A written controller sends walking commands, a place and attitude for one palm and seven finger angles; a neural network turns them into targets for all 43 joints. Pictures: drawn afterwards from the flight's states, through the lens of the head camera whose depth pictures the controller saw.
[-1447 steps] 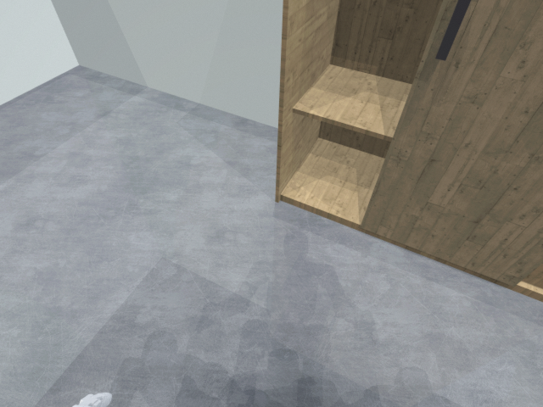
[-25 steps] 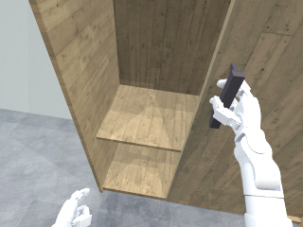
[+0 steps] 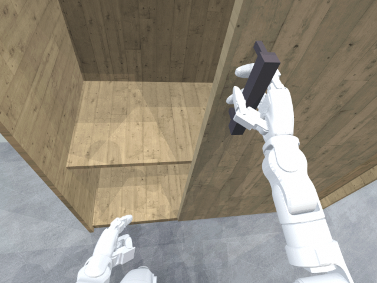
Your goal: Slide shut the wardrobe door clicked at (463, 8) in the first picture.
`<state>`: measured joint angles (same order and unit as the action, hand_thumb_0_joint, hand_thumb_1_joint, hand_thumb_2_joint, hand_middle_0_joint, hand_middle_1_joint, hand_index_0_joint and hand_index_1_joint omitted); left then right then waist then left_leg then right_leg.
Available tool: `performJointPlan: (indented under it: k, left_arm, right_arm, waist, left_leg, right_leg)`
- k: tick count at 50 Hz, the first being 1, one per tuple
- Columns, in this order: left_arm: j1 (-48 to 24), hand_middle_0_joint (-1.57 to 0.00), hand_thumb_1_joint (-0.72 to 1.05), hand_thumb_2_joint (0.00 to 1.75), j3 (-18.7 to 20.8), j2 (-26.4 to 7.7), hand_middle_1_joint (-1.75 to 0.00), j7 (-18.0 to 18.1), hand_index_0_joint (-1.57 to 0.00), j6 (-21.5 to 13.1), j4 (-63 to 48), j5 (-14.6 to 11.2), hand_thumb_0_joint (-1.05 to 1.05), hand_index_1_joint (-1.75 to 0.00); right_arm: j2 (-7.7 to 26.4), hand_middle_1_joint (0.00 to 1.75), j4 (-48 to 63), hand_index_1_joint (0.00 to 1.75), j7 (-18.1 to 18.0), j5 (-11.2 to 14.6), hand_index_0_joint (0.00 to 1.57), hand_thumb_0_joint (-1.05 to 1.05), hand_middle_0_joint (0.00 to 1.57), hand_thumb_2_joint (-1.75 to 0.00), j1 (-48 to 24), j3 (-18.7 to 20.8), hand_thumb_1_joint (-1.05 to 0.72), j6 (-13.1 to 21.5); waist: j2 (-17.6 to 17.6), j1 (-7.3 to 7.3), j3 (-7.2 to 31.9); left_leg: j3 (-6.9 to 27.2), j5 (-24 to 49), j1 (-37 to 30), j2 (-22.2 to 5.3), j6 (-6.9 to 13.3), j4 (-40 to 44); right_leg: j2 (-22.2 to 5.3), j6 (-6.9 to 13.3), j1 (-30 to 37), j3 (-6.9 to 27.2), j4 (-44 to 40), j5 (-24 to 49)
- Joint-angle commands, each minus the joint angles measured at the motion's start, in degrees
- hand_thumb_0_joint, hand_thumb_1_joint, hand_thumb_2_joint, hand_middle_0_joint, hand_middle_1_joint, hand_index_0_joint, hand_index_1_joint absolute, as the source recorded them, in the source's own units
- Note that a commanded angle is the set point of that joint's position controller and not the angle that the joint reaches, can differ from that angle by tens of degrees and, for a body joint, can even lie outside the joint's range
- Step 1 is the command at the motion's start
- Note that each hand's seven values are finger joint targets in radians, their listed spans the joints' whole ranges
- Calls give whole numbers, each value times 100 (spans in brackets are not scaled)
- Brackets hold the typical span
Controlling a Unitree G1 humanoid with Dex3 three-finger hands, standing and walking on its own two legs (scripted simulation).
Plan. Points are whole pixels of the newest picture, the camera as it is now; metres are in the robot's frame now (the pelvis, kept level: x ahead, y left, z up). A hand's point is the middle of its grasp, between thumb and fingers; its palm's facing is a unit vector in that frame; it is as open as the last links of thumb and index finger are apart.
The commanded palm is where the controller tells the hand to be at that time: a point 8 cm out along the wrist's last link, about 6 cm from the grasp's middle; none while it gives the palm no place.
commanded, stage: step sideways, sliding the door along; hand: right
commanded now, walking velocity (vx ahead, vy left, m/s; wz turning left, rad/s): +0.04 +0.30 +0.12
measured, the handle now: (246, 91) +0.41 -0.09 +0.19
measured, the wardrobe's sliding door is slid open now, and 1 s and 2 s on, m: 0.41 0.20 0.00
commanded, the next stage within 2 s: none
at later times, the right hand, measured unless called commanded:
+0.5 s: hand (203, 112) +0.36 -0.01 +0.18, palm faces +0.01 +1.00 -0.09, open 6.3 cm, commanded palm +0.34 +0.01 +0.18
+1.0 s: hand (115, 116) +0.34 +0.14 +0.18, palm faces -0.13 +0.99 -0.10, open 6.7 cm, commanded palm +0.33 +0.10 +0.19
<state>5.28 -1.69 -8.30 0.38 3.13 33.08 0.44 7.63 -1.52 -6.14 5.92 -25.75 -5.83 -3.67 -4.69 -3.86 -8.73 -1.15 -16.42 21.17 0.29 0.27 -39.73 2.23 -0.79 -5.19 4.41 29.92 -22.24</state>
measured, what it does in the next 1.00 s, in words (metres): steps to the left: left foot, then left foot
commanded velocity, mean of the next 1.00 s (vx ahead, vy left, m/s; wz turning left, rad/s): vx -0.05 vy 0.30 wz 0.21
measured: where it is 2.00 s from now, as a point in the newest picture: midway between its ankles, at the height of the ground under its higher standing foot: outside the picture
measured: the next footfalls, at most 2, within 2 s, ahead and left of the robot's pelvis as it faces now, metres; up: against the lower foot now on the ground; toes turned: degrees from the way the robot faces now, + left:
left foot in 0.02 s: +0.12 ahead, +0.08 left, +0.00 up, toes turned +0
left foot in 0.50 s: +0.06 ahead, +0.26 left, +0.00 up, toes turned -1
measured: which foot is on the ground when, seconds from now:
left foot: up 0.00-0.00, down 0.02-0.22, up 0.24-0.48, down 0.50-0.94, up 0.96-1.00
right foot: down 0.00-0.80, up 0.82-0.90, down 0.92-1.00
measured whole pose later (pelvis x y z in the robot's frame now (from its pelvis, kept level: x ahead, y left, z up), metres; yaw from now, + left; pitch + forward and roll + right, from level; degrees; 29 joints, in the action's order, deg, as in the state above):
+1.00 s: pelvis -0.03 +0.18 +0.00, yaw +1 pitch -3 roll +0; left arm 2.5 4.0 -9.3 -1.1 2.6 34.9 -1.0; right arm 6.4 -1.8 -6.2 2.7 -27.0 -8.8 5.8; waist -1.1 -2.1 -11.8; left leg -0.5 -23.1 24.7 2.1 0.3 -51.0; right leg -9.1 -4.9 -13.6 -3.7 35.2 -17.6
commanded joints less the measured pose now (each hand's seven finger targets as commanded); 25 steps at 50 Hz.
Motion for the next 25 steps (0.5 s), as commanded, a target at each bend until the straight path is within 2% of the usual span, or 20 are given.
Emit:
performJointPlan:
  k: [1,2,3,4,5,7,9,10,11,12,13,14,15,18,19,21,22,23,24,25]
  left_arm:
    - [-661,-20,90,90,244,-492,-30,143,-20,-300,-754,-110,0,-30]
    - [-688,-20,90,90,298,-434,-30,162,-20,-400,-741,-125,0,-30]
    - [-704,-20,90,90,427,-442,-30,150,-20,-503,-758,-184,0,-30]
    - [-662,-20,90,90,450,-426,-30,117,-20,-578,-681,-176,0,-30]
    - [-711,-20,90,90,373,-377,-30,95,-20,-674,-645,-184,0,-30]
    - [-658,-20,90,90,343,-393,-30,80,-20,-724,-513,-204,0,-30]
    - [-577,-20,90,90,419,-515,-30,78,-20,-692,-473,-208,0,-30]
    - [-534,-20,90,90,517,-707,-30,36,-20,-673,-588,-214,0,-30]
    - [-538,-20,90,90,613,-864,-30,-39,-20,-618,-733,-235,0,-30]
    - [-675,-20,90,90,651,-861,-30,-113,-20,-550,-853,-240,0,-30]
    - [-697,-20,90,90,611,-700,-30,-98,-20,-485,-842,-200,0,-30]
    - [-718,-20,90,90,591,-710,-30,-157,-20,-451,-778,-196,0,-30]
    - [-668,-20,90,90,635,-796,-30,-186,-20,-442,-720,-190,0,-30]
    - [-648,-20,90,90,578,-822,-30,-240,-20,-357,-869,-186,0,-30]
    - [-589,-20,90,90,578,-826,-30,-244,-20,-339,-882,-182,0,-30]
    - [-557,-20,90,90,549,-832,-30,-230,-20,-330,-954,-188,0,-30]
    - [-551,-20,90,90,533,-830,-30,-230,-20,-333,-979,-224,0,-30]
    - [-514,-20,90,90,553,-857,-30,-203,-20,-368,-957,-260,0,-30]
    - [-554,-20,90,90,510,-793,-30,-199,-20,-388,-977,-279,0,-30]
    - [-616,-20,90,90,466,-698,-30,-170,-20,-418,-990,-312,0,-30]
  right_arm:
    - [-148,140,1903,140,474,-348,45,0,45,-90,-3306,-628,-90,1119]
    - [-244,140,1822,140,524,-299,45,0,45,-90,-3231,-685,-90,1171]
    - [-316,140,1672,140,546,-254,45,0,45,-90,-3044,-762,-90,1226]
    - [-648,140,1717,140,556,-283,45,0,45,-90,-3082,-993,-90,1339]
    - [-871,140,1999,140,539,-315,45,0,45,-90,-3434,-1245,-90,1473]
    - [-914,140,1807,140,424,-378,45,0,45,-90,-3378,-1304,-90,1672]
    - [-836,140,1808,140,323,-356,45,0,45,-90,-3402,-1337,-90,1805]
    - [-961,140,1843,140,334,-305,45,0,45,-90,-3456,-1467,-90,1827]
    - [-1059,140,1751,140,367,-285,45,0,45,-90,-3459,-1573,-90,1792]
    - [-1029,140,1506,140,383,-296,45,0,45,-90,-3550,-1464,-90,1738]
    - [-833,140,1851,140,404,-330,45,0,45,-90,-3657,-1359,-90,1742]
    - [-907,140,2045,140,471,-361,45,0,45,-90,-3762,-1410,-90,1776]
    - [-823,140,1881,140,483,-393,45,0,45,-90,-3590,-1295,-90,1767]
    - [-990,140,1804,140,504,-490,45,0,45,-90,-3439,-1505,-90,1672]
    - [-1102,140,1747,140,521,-503,45,0,45,-90,-3271,-1571,-90,1647]
    - [-1002,140,1841,140,531,-509,45,0,45,-90,-3187,-1544,-90,1674]
    - [-1011,140,1899,140,536,-527,45,0,45,-90,-3117,-1548,-90,1698]
    - [-814,140,1892,140,519,-554,45,0,45,-90,-3009,-1443,-90,1706]
    - [-942,140,1908,140,533,-598,45,0,45,-90,-2814,-1500,-90,1712]
    - [-919,140,2083,140,535,-618,45,0,45,-90,-2857,-1529,-90,1739]
  waist:
    - [1674,588,2637]
    - [2293,494,2279]
    - [2870,373,2335]
    - [2306,405,2275]
    - [1665,536,2157]
    - [1309,573,2342]
    - [691,651,2695]
    - [31,678,2767]
    - [-960,663,2814]
    - [-746,562,2647]
    - [-212,547,2471]
    - [236,609,2359]
    - [412,602,2412]
    - [-187,583,2484]
    - [-606,606,2527]
    - [-893,658,2504]
    - [-902,655,2502]
    - [-810,611,2458]
    - [-565,634,2527]
    - [-156,641,2582]
  left_leg:
    - [736,3481,-2565,-742,230,1479]
    - [1514,4299,-2444,-1226,601,1731]
    - [2259,4485,-2364,-1701,857,1934]
    - [2109,3970,-1977,-1768,970,1933]
    - [1828,3912,-1830,-1683,984,1813]
    - [1110,3482,-1997,-1344,748,1696]
    - [669,2516,-1471,-1032,450,1274]
    - [381,1719,-477,-718,215,509]
    - [224,-29,283,-268,-52,-861]
    - [790,-986,467,-208,-67,-2320]
    - [831,-1070,753,-237,1,-2944]
    - [904,-1035,1063,-366,25,-2904]
    - [842,-1096,1156,-444,32,-2482]
    - [205,-697,506,-314,-31,-1083]
    - [9,-545,350,-209,-48,-694]
    - [-228,-233,-48,-69,-50,78]
    - [-325,132,-308,-4,-46,515]
    - [-364,715,-551,-14,-66,925]
    - [-368,1661,-902,-12,-43,1312]
    - [-262,2858,-1255,-178,-14,1556]
  right_leg:
    - [-663,289,-626,-459,1805,2541]
    - [-85,99,-1150,-460,2545,262]
    - [-6,76,-1459,-127,3520,-837]
    - [-203,84,-1292,143,3653,-1072]
    - [-320,114,-1264,146,3031,-1028]
    - [-342,110,-841,-325,1233,-497]
    - [-584,125,353,-680,-289,1062]
    - [-1439,424,1148,156,-586,1677]
    - [-2744,1112,1251,1536,-753,2493]
    - [-3265,1520,739,2032,-1041,2297]
    - [-3149,1560,598,1931,-810,2985]
    - [-3077,1497,861,1515,-433,3775]
    - [-2976,1331,1258,1040,-119,4481]
    - [-2505,897,1487,98,223,5142]
    - [-2359,799,1588,-98,357,5269]
    - [-2258,645,1572,-282,609,5508]
    - [-2175,539,1497,-380,755,5457]
    - [-2066,423,1395,-497,943,5419]
    - [-1906,306,1200,-567,1214,5151]
    - [-1663,192,922,-667,1471,4734]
